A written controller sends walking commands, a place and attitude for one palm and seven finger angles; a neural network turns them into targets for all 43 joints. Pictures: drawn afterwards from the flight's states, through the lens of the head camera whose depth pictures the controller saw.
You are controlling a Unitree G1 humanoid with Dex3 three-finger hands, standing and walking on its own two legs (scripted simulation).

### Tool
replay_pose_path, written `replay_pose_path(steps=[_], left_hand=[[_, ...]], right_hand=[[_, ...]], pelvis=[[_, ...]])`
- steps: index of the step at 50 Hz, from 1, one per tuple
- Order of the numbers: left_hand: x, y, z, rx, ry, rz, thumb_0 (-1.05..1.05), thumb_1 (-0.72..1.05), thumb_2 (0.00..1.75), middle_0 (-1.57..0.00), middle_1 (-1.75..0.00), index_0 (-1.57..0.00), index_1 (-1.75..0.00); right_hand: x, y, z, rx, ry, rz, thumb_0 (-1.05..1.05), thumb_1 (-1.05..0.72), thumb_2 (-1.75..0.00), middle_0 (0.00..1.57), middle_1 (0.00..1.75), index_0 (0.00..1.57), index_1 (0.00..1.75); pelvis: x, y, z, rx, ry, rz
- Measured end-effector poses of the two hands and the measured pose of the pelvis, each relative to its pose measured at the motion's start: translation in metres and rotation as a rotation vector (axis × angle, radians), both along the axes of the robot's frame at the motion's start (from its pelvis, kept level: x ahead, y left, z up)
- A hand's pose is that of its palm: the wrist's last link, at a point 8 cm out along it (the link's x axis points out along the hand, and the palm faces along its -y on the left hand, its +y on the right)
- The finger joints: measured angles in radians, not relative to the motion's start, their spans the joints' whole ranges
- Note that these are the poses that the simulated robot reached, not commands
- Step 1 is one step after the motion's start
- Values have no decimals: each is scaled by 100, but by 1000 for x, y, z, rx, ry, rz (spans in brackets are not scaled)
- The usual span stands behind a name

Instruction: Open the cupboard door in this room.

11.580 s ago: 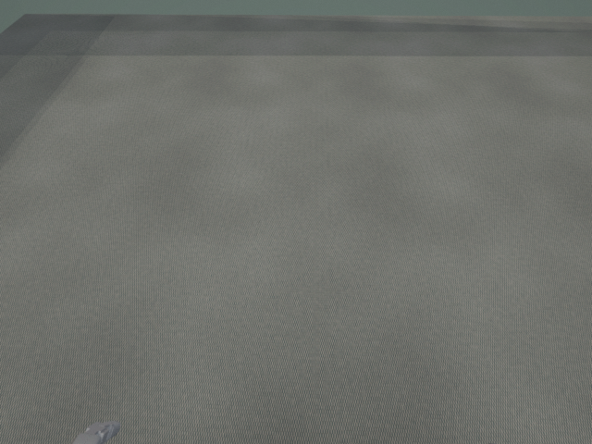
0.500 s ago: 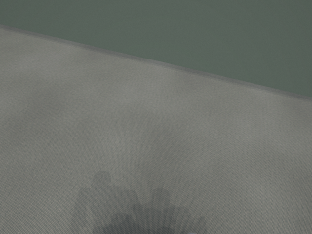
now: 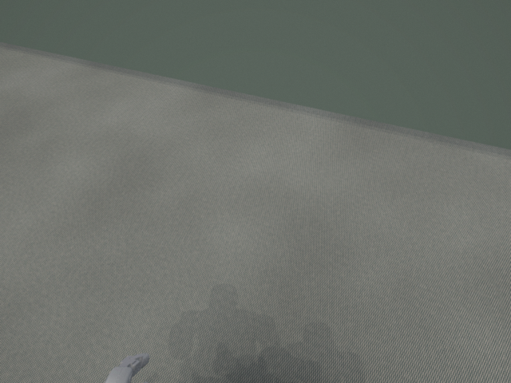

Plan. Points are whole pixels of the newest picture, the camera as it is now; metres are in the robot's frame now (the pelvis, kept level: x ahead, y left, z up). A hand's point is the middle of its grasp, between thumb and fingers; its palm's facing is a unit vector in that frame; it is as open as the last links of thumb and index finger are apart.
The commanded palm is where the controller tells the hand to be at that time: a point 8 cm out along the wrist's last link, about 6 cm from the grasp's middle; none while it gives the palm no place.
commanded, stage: turn or walk to find it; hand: left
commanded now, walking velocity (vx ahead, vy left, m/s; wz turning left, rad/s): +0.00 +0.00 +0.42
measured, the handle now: out of the picture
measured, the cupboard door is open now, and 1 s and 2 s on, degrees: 0 0 0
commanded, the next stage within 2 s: none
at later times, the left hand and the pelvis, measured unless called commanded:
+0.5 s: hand out of the picture -0.06 +0.24 -0.18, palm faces +0.28 -0.93 -0.25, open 7.4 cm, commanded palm none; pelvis -0.03 +0.03 +0.00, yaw +13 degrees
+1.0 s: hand out of the picture -0.02 +0.20 -0.14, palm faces +0.42 -0.86 -0.28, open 7.4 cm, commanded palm none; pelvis -0.03 -0.01 +0.01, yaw +26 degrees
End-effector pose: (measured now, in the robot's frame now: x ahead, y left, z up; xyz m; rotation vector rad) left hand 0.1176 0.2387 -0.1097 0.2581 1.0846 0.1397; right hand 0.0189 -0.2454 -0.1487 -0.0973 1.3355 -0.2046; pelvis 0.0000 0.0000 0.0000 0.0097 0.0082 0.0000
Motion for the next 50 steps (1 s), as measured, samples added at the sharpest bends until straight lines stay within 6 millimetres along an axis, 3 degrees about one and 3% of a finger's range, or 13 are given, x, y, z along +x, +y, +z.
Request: replay_pose_path(steps=[7,13,17,22,25,31,36,44,50], left_hand=[[-51,-12,7,-1,59,96,0,90,90,-20,-30,-21,-30],[-97,-8,-1,-22,123,187,0,90,90,-20,-30,-21,-30],[-133,4,-11,-41,175,254,0,90,90,-20,-30,-21,-30],[-180,33,-34,-66,241,345,0,90,90,-20,-30,-21,-30],[-199,47,-37,-64,287,380,0,90,90,-20,-30,-21,-30],[-196,62,-24,-61,229,419,1,91,90,-20,-30,-20,-30],[-179,62,-14,-43,152,426,0,91,90,-20,-30,-20,-30],[-147,34,-3,-1,30,423,0,91,90,-20,-30,-20,-30],[-166,2,8,2,28,478,0,90,90,-20,-30,-21,-30]], right_hand=[[4,-21,5,0,38,67,1,-91,-90,20,30,20,30],[23,-19,10,-21,56,153,1,-91,-90,20,30,20,30],[51,-3,14,-41,22,229,1,-91,-90,20,30,20,30],[94,32,19,-75,-94,331,1,-91,-90,20,30,20,30],[110,53,30,-77,-156,372,1,-91,-90,20,30,20,30],[116,77,41,-62,-177,429,1,-91,-90,20,30,20,30],[108,78,36,-33,-157,441,1,-91,-90,20,30,20,30],[88,42,6,8,-66,437,1,-90,-90,20,30,21,30],[84,16,0,6,8,470,1,-91,-90,20,30,20,30]], pelvis=[[-7,-12,9,20,-15,78],[-10,-10,10,26,-10,140],[-14,0,8,21,-6,176],[-22,23,-5,-1,-7,224],[-26,30,-2,-5,-14,233],[-30,36,10,-24,-12,285],[-32,31,11,-17,-10,322],[-30,1,1,12,-1,394],[-31,-14,6,23,-14,460]])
